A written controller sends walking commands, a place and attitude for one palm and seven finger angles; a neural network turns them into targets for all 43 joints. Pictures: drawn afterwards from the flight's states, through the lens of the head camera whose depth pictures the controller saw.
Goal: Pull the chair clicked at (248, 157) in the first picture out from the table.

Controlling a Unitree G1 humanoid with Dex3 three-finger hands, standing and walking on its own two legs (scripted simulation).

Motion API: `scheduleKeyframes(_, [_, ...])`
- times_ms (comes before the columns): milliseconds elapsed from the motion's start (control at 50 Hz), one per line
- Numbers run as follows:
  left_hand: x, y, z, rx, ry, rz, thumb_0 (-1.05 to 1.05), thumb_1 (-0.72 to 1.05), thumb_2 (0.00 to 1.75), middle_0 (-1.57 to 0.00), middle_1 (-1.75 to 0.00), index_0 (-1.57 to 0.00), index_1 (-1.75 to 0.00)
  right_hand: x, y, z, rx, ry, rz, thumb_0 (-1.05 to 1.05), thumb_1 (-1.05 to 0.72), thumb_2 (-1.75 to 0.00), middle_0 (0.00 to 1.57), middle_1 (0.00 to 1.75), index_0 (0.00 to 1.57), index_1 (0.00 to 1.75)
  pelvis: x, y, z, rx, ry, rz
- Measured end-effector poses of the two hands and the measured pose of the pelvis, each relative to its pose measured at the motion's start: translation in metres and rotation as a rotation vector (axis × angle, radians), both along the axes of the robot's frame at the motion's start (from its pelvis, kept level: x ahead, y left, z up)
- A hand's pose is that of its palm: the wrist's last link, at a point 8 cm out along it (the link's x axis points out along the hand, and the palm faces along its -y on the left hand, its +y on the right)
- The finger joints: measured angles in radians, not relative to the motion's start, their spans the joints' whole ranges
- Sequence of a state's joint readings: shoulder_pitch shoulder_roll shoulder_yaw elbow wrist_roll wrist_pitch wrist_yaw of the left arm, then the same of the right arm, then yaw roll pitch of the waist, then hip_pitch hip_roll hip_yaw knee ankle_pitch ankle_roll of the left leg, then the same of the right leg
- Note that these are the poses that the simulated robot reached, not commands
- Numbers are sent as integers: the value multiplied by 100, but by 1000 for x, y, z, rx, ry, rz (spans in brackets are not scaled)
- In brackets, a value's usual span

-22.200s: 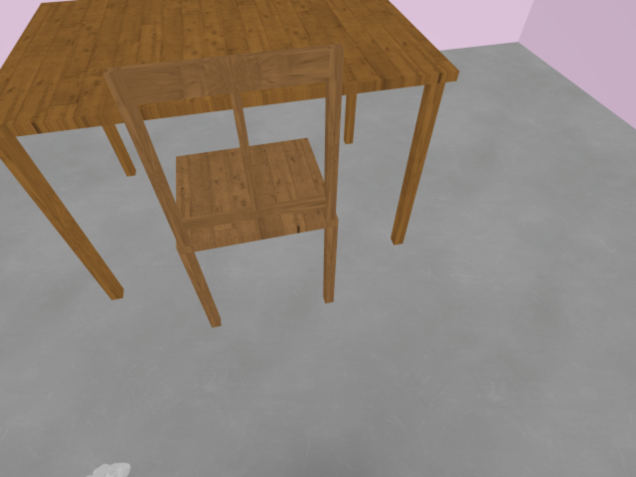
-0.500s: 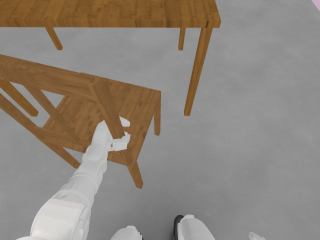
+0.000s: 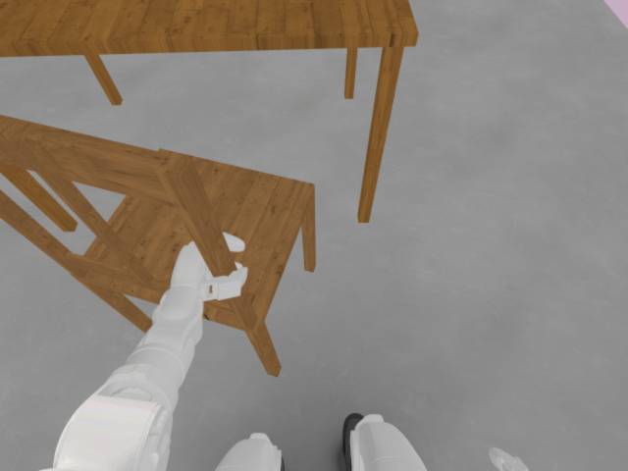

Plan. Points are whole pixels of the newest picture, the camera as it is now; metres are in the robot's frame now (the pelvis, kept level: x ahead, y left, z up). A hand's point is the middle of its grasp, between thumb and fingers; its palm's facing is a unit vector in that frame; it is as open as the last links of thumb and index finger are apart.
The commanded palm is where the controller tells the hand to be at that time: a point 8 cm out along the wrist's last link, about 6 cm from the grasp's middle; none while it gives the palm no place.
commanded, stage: step backward, pulling the chair out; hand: left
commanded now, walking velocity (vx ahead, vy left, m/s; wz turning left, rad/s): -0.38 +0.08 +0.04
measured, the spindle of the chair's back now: (106, 235) +0.45 +0.33 -0.05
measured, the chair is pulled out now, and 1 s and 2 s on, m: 0.29 0.36 0.36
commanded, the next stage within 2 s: none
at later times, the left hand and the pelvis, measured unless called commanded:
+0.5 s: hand (232, 290) +0.36 +0.12 -0.05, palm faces -0.02 -0.99 -0.15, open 6.3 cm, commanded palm +0.35 +0.17 -0.04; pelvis -0.03 +0.00 +0.01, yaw +2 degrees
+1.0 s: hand (231, 323) +0.31 +0.12 -0.05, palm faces -0.03 -0.99 -0.16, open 6.4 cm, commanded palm +0.32 +0.17 -0.04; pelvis -0.06 +0.00 +0.01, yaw -1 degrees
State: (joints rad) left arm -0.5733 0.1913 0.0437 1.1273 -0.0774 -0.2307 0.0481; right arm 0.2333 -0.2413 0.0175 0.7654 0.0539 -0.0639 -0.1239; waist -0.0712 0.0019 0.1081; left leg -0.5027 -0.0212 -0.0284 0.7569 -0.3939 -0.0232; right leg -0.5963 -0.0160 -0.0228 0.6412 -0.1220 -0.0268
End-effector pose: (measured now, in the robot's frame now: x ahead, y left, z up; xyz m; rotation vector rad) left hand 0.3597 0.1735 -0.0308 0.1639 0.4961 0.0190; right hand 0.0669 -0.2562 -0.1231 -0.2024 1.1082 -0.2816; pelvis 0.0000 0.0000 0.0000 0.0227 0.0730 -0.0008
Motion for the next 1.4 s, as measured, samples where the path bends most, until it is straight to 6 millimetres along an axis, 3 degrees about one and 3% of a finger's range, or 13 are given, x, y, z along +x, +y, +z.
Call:
scheduleKeyframes(180, [-9, 1, 0, -10, 11, -30, 17, 56, 73, -33, -121, -50, -145, -13, 3, 15, -47, 30, 23, 0, -90, -90, 20, 30, 21, 30, -6, 12, 9, -3, 16, 2])
scheduleKeyframes(320, [-10, 1, 1, -5, 12, -17, 17, 55, 74, -34, -120, -50, -145, -15, 8, 7, 4, 35, 28, 0, -90, -90, 20, 30, 21, 30, -10, 0, 8, -16, 7, -8])
scheduleKeyframes(420, [-14, -2, 1, -2, 11, 6, 18, 54, 75, -36, -117, -50, -145, -21, 0, 2, 12, 21, 10, 0, -90, -90, 21, 30, 21, 30, -21, -6, 5, -30, 16, 14])
scheduleKeyframes(620, [-38, 1, 1, -15, 16, -20, 18, 55, 75, -33, -120, -50, -145, -45, -10, 19, -67, 45, 26, 0, -90, -90, 20, 30, 21, 30, -41, 5, 10, -8, 12, 12])
scheduleKeyframes(880, [-61, -4, 1, -2, 11, 4, 18, 53, 76, -36, -118, -50, -145, -56, -6, 8, -7, -13, 9, 0, -90, -90, 21, 30, 21, 30, -61, -6, 5, -17, 13, 10])
scheduleKeyframes(1040, [-71, -6, 1, 7, 2, -13, 17, 53, 75, -36, -120, -50, -145, -73, -10, 11, -34, -2, -3, 0, -90, -90, 20, 30, 21, 30, -65, -5, 5, 2, 13, -15])
scheduleKeyframes(1180, [-74, -7, 1, 18, -1, 5, 17, 52, 76, -38, -119, -50, -145, -74, -14, 2, -10, -13, -9, 0, -90, -90, 20, 30, 21, 30, -68, -12, 0, -2, 5, -7])
scheduleKeyframes(1400, [-75, -7, 1, 14, -3, -16, 17, 53, 75, -35, -122, -50, -145, -76, -12, 11, -39, 0, 1, 0, -90, -90, 20, 30, 21, 30, -66, -7, 5, 1, 2, -14])
